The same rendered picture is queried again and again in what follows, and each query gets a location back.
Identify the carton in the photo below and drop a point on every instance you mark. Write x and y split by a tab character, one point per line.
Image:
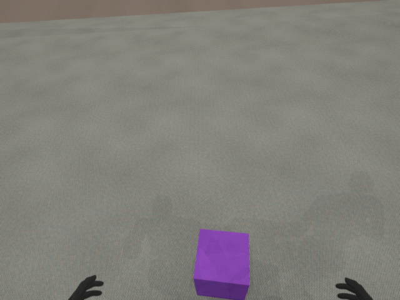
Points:
222	264

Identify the right robot hand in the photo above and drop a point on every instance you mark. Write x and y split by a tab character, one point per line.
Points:
354	287

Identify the left robot hand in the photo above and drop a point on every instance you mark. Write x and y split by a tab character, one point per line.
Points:
81	292

